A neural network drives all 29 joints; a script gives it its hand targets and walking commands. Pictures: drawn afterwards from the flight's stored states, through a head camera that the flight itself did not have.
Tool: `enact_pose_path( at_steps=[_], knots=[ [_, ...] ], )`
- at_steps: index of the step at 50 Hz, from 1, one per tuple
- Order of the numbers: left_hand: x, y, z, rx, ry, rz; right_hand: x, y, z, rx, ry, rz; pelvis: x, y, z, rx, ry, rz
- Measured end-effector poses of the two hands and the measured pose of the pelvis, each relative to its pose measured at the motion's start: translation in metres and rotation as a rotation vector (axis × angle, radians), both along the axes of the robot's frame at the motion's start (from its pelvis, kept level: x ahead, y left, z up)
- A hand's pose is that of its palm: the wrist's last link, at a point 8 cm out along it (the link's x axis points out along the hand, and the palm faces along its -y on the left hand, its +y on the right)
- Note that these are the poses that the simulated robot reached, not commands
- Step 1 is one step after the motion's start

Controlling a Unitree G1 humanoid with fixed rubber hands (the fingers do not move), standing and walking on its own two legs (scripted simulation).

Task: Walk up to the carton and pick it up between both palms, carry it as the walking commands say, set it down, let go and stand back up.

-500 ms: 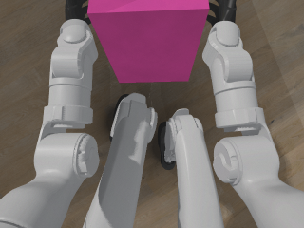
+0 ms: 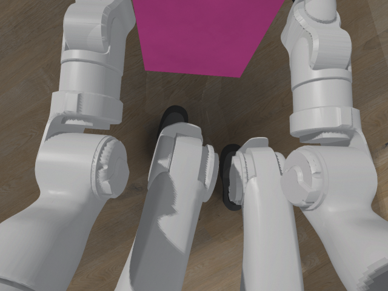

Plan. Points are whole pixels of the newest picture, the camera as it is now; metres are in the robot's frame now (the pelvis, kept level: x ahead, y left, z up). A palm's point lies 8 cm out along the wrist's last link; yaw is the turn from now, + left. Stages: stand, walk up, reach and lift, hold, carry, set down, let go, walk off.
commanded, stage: set down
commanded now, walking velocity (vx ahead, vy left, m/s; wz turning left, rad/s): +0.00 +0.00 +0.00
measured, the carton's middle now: out of the picture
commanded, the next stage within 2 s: none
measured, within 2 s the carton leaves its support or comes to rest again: neither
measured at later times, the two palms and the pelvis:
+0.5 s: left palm out of the picture +0.56 +0.25 -0.18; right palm out of the picture +0.61 -0.04 -0.18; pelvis +0.03 -0.02 -0.04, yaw -1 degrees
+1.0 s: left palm out of the picture +0.56 +0.26 -0.19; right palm out of the picture +0.61 -0.04 -0.18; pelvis +0.05 +0.00 -0.04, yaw -3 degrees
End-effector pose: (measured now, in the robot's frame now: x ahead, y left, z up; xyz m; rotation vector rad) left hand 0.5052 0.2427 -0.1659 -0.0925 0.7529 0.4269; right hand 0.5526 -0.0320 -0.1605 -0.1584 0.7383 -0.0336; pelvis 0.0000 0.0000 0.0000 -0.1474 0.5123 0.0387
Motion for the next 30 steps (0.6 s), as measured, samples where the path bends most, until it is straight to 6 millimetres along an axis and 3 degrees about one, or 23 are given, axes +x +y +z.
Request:
enact_pose_path(
  at_steps=[5, 14, 30],
  knots=[
    [0.017, -0.003, -0.006, 0.001, -0.033, -0.058, 0.013, -0.005, 0.002, -0.039, -0.017, -0.011, 0.005, -0.005, -0.011, 0.024, -0.003, -0.027],
    [0.032, 0.001, -0.006, 0.036, -0.047, -0.105, 0.040, -0.009, -0.008, 0.086, -0.041, 0.048, 0.012, -0.016, -0.020, 0.074, 0.023, -0.056],
    [0.054, 0.010, -0.015, -0.017, -0.084, -0.151, 0.059, -0.010, -0.024, 0.215, -0.100, 0.044, 0.039, -0.020, -0.042, 0.137, 0.181, -0.115]
  ],
)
